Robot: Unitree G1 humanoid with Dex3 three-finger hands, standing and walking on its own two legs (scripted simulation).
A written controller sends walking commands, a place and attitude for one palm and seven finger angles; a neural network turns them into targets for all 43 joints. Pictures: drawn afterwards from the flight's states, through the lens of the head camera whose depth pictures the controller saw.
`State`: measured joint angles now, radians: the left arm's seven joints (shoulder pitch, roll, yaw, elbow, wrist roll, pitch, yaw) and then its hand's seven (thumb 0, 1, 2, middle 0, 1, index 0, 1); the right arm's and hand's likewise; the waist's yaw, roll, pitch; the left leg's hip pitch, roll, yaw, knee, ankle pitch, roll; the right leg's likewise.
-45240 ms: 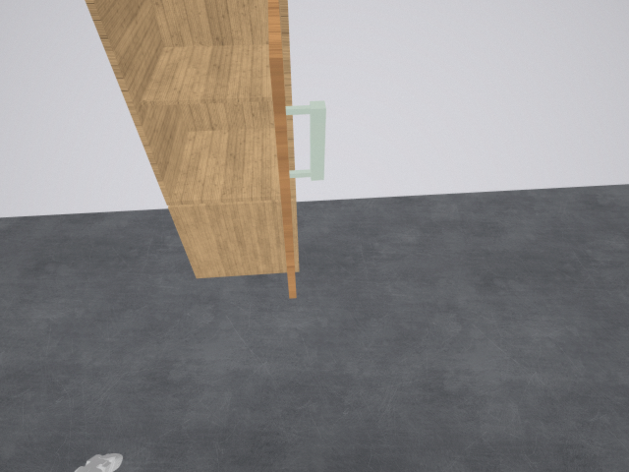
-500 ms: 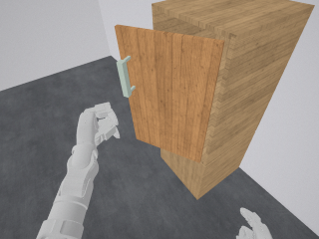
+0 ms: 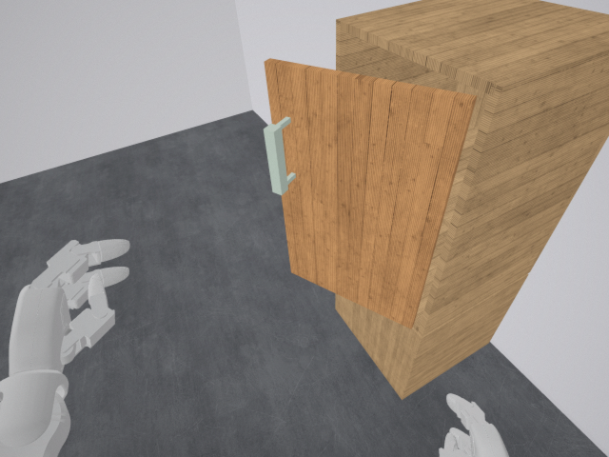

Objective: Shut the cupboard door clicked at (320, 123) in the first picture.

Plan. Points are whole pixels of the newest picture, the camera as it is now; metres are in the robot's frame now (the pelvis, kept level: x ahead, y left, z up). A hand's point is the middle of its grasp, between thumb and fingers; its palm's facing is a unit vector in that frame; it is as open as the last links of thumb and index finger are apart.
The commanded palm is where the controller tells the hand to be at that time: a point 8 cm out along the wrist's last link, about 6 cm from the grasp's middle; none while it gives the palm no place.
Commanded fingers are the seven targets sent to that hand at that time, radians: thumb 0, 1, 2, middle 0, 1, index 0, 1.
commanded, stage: draw the hand back to the body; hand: left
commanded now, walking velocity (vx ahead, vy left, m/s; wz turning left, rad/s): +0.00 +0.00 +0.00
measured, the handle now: (282, 156) +0.64 +0.13 +0.07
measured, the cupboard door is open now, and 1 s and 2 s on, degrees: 29 29 29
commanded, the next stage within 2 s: step back with the hand held close in 0.48 s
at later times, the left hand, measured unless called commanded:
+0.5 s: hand (73, 333) +0.19 +0.26 +0.16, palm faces +0.45 -0.79 -0.41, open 7.4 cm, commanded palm +0.14 +0.30 +0.17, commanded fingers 0.00 0.90 0.90 -0.20 -0.30 -0.20 -0.30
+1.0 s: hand (48, 342) +0.18 +0.28 +0.15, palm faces +0.37 -0.77 -0.52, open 7.4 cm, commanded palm +0.12 +0.32 +0.17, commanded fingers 0.00 0.90 0.90 -0.20 -0.30 -0.20 -0.30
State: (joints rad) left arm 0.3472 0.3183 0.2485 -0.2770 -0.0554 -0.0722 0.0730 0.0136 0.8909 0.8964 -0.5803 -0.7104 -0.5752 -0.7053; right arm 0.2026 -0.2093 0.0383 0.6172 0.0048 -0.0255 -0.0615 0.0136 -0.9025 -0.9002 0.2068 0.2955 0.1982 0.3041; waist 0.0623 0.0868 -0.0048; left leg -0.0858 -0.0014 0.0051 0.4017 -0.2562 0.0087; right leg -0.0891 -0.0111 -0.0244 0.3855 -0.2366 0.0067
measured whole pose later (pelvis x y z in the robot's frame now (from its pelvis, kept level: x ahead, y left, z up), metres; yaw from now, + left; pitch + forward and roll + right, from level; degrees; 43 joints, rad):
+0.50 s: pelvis +0.00 +0.00 +0.00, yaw +0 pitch -4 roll +0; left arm 0.46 0.34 0.34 -0.36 -0.06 -0.09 0.10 0.01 0.89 0.90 -0.22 -0.31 -0.21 -0.31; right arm 0.20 -0.22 0.01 0.63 0.00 -0.10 -0.08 0.01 -0.90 -0.90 0.21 0.30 0.20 0.30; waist 0.07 0.07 -0.01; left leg -0.09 0.01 0.01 0.42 -0.26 0.00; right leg -0.09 0.00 -0.02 0.40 -0.24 0.00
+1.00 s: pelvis -0.03 +0.02 -0.01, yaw -2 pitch +1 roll -1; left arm 0.55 0.44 0.41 -0.44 -0.06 -0.16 0.12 0.01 0.89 0.90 -0.21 -0.31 -0.21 -0.30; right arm 0.18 -0.24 -0.02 0.56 0.02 0.02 -0.09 0.01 -0.90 -0.90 0.21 0.30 0.20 0.30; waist 0.01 0.04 -0.01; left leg -0.28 -0.02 0.04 0.52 -0.26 0.04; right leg -0.29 -0.03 0.01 0.49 -0.22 0.04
